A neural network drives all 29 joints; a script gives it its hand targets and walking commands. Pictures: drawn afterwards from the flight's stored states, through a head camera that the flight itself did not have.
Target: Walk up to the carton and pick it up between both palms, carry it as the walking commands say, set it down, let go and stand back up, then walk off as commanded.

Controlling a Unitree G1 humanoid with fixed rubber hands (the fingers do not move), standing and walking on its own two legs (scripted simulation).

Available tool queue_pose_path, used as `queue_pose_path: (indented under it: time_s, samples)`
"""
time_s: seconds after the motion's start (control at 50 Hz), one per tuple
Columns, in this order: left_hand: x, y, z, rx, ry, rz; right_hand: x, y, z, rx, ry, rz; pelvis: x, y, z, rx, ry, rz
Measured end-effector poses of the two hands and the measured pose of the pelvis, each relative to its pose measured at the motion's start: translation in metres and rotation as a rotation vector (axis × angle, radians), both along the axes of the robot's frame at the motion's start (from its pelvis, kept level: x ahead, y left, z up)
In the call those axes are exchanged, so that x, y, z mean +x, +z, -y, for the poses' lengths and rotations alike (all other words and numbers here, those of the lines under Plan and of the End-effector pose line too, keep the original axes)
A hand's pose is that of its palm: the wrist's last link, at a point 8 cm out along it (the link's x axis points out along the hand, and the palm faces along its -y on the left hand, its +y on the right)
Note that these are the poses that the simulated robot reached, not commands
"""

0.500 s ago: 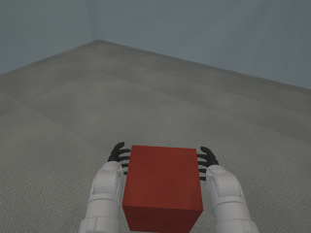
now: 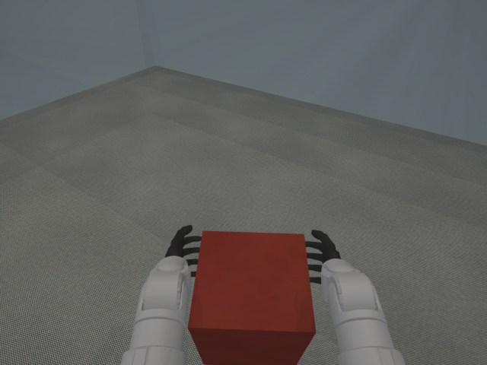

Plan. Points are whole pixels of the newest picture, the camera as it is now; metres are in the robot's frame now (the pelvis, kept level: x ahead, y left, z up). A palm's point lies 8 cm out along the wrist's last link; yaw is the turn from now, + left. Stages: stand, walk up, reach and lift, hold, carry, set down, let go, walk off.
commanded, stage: hold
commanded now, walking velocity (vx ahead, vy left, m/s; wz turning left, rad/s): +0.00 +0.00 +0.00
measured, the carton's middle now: (250, 303) +0.28 +0.01 -0.03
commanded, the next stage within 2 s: carry in 0.70 s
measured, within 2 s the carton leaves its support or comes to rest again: neither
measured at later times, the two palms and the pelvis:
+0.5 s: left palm (175, 269) +0.29 +0.14 +0.05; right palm (329, 271) +0.29 -0.13 +0.05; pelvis -0.01 +0.00 +0.00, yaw +0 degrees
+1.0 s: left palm (150, 268) +0.28 +0.17 +0.06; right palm (308, 268) +0.28 -0.09 +0.06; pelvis -0.02 +0.04 -0.02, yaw +2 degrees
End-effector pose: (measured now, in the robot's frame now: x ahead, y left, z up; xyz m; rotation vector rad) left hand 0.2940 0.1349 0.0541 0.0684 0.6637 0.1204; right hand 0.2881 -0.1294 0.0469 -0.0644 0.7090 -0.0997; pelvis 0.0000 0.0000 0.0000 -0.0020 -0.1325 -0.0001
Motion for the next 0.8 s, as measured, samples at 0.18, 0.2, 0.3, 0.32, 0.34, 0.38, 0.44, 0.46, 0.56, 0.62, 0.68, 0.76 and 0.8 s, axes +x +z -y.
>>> queue_pose_path:
  time_s: [0.18,0.2,0.3,0.32,0.34,0.38,0.44,0.46,0.56,0.62,0.68,0.76,0.8]
  samples:
    - [-0.0046,-0.0028,-0.0022,0.005,0.001,-0.015,-0.0033,-0.0006,-0.0017,0.011,-0.002,-0.007,-0.004,-0.0006,-0.0027,0.0,0.001,0.004]
    - [-0.005,-0.0022,-0.0023,0.006,0.0,-0.012,-0.0038,-0.0003,-0.002,0.012,-0.002,-0.004,-0.0044,-0.0006,-0.003,-0.001,0.001,0.004]
    - [-0.0055,-0.0045,-0.0032,-0.004,0.006,-0.024,-0.0044,-0.0012,-0.0034,0.009,-0.008,-0.012,-0.0071,-0.0016,-0.0043,0.0,0.001,0.009]
    - [-0.0054,-0.0059,-0.003,-0.006,0.008,-0.029,-0.0041,-0.002,-0.0034,0.005,-0.01,-0.017,-0.0076,-0.002,-0.0044,0.0,0.0,0.009]
    - [-0.0051,-0.0069,-0.0028,-0.009,0.009,-0.03,-0.0037,-0.0024,-0.0034,0.003,-0.013,-0.018,-0.008,-0.0024,-0.0045,0.0,-0.001,0.008]
    - [-0.0042,-0.0075,-0.0019,-0.012,0.011,-0.029,-0.0029,-0.0028,-0.003,-0.003,-0.018,-0.017,-0.0083,-0.0028,-0.0044,0.0,-0.003,0.007]
    - [-0.0018,-0.0072,-0.0014,-0.005,0.007,-0.025,-0.0011,-0.0025,-0.0026,0.003,-0.023,-0.012,-0.0074,-0.003,-0.0047,-0.001,-0.003,0.003]
    - [-0.0014,-0.0069,-0.0014,-0.003,0.005,-0.024,-0.0008,-0.0022,-0.0025,0.0,-0.022,-0.01,-0.0068,-0.0028,-0.0048,-0.001,-0.004,0.002]
    - [-0.0015,-0.0045,-0.0033,-0.004,0.001,-0.015,-0.0014,0.0005,-0.0033,0.003,-0.01,0.001,-0.0033,-0.0012,-0.0051,-0.004,0.001,0.001]
    - [-0.0031,-0.0068,-0.005,-0.005,0.0,-0.025,-0.0019,0.0008,-0.0042,0.006,-0.002,-0.005,-0.0025,-0.0003,-0.0053,-0.004,0.003,0.001]
    - [-0.0049,-0.0074,-0.0055,-0.007,0.0,-0.031,-0.0026,-0.0011,-0.0043,0.009,0.004,-0.011,-0.0025,-0.0001,-0.0054,-0.005,0.003,0.0]
    - [-0.0026,-0.0047,-0.0034,-0.005,0.002,-0.01,0.0003,-0.0013,-0.004,0.003,-0.015,0.009,-0.0049,-0.0055,-0.0063,0.0,0.015,-0.054]
    - [-0.0005,-0.0015,-0.0037,-0.003,0.011,0.008,0.0022,0.0009,-0.0058,0.01,-0.034,0.029,-0.007,-0.0094,-0.0085,0.001,0.019,-0.082]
